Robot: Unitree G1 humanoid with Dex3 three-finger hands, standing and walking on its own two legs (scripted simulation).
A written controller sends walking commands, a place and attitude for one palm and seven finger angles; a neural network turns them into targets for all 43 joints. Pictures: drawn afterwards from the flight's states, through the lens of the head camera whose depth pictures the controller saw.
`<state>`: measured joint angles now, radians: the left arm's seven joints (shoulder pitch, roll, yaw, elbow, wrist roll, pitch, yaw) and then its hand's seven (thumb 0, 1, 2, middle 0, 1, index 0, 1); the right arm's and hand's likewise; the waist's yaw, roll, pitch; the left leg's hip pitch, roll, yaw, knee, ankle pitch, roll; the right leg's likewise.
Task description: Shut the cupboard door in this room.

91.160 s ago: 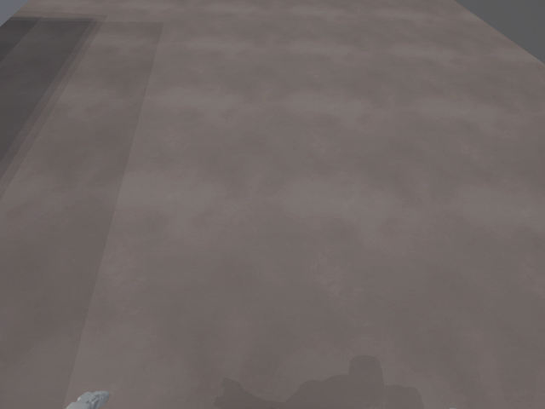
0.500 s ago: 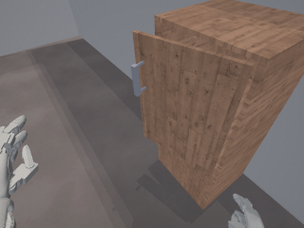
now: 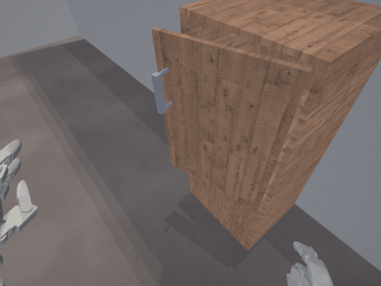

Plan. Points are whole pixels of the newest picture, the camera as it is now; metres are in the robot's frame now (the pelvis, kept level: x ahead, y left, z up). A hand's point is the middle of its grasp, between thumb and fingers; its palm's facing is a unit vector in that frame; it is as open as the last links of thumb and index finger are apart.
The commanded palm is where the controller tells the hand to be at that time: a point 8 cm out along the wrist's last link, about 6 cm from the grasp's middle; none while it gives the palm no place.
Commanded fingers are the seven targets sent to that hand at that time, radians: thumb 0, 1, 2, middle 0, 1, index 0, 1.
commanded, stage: step back with the hand held close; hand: left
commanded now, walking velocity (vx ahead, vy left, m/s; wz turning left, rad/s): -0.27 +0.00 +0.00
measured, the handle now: (163, 91) +0.64 +0.14 +0.07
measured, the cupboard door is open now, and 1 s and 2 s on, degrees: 15 15 15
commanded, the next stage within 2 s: stop stepping back and stand still in 1.04 s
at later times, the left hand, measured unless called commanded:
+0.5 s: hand out of the picture +0.11 +0.30 +0.16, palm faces +0.48 -0.75 -0.45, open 7.4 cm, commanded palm +0.05 +0.32 +0.18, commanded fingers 0.00 0.90 0.90 -0.20 -0.30 -0.20 -0.30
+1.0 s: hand out of the picture +0.00 +0.29 +0.17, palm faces +0.51 -0.75 -0.43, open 7.4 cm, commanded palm -0.06 +0.32 +0.18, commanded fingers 0.00 0.90 0.90 -0.20 -0.30 -0.20 -0.30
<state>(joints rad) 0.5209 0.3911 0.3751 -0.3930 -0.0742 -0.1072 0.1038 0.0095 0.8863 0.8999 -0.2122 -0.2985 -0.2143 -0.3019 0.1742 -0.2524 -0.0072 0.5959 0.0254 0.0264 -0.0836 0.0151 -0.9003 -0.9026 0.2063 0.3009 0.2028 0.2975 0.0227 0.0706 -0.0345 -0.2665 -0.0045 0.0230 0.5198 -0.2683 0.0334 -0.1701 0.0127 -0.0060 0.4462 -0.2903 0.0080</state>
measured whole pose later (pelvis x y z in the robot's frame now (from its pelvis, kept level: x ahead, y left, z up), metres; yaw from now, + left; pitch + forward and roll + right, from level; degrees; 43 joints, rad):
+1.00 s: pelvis -0.18 +0.01 -0.02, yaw +3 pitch +0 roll -4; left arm 0.52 0.43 0.46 -0.50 -0.05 -0.29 0.15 0.01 0.88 0.90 -0.21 -0.30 -0.22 -0.30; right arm 0.20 -0.20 -0.01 0.66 0.00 -0.12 -0.06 0.02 -0.90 -0.90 0.21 0.30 0.20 0.30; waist 0.01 0.02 0.00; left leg -0.58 0.05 0.07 0.60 -0.21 0.01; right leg -0.29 0.08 0.04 0.62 -0.34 0.00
